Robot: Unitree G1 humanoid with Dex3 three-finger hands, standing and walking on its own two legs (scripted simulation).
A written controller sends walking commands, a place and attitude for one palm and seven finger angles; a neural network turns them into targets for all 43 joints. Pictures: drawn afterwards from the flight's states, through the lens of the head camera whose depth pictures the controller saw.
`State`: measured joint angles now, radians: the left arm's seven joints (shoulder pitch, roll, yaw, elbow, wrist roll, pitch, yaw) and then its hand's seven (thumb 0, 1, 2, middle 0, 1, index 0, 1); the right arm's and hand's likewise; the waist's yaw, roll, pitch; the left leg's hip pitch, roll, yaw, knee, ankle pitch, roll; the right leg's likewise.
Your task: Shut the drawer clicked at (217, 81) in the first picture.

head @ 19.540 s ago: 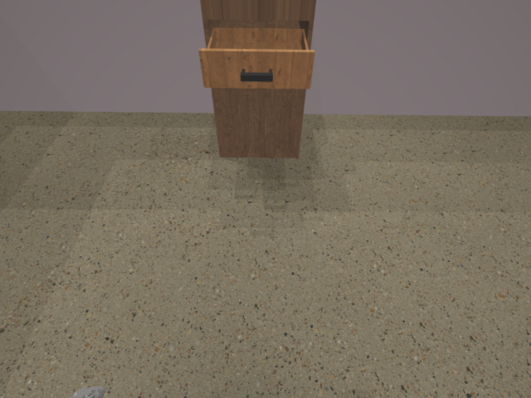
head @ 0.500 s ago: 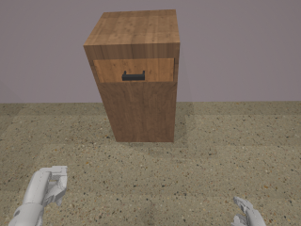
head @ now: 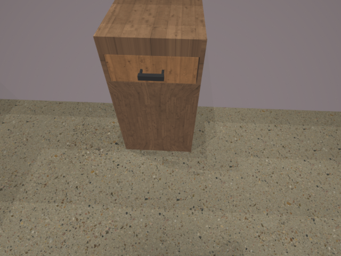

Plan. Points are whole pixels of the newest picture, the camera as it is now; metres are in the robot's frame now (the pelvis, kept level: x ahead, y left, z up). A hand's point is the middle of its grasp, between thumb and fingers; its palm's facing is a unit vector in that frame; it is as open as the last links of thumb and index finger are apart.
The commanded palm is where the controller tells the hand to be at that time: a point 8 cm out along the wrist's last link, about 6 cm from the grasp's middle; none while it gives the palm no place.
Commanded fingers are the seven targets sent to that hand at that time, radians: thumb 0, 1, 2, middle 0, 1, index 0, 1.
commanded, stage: let the arm hang, fingers relaxed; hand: left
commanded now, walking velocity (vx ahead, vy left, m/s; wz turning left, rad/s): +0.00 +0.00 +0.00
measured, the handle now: (151, 74) +0.85 +0.15 -0.10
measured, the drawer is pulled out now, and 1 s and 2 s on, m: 0.00 0.00 0.00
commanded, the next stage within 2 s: look to check the result in 0.48 s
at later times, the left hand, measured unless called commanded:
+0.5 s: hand out of the picture +0.04 +0.17 -0.17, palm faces +0.01 -0.98 -0.21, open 7.3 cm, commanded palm none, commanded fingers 0.00 0.90 0.90 -0.20 -0.30 -0.20 -0.30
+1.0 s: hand out of the picture +0.02 +0.16 -0.17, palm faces +0.02 -0.98 -0.22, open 7.4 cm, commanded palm none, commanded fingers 0.00 0.90 0.90 -0.20 -0.30 -0.20 -0.30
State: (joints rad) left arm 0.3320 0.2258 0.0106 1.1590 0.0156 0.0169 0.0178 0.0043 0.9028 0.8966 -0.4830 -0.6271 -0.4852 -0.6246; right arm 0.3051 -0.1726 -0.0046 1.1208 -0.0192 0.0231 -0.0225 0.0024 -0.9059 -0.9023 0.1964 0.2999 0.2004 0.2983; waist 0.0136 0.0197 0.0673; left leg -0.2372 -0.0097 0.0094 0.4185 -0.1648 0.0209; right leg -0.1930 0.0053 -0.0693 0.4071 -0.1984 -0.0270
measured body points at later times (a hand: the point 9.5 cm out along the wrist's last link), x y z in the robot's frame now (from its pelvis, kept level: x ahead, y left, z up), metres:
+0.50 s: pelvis +0.01 -0.01 +0.00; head +0.02 -0.01 +0.45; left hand +0.04 +0.22 -0.15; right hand +0.01 -0.23 -0.16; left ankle +0.04 +0.11 -0.74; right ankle +0.01 -0.10 -0.74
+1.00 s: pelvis +0.02 -0.02 +0.00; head +0.03 -0.03 +0.45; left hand +0.02 +0.21 -0.15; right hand +0.02 -0.24 -0.16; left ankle +0.04 +0.11 -0.74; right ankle +0.01 -0.10 -0.74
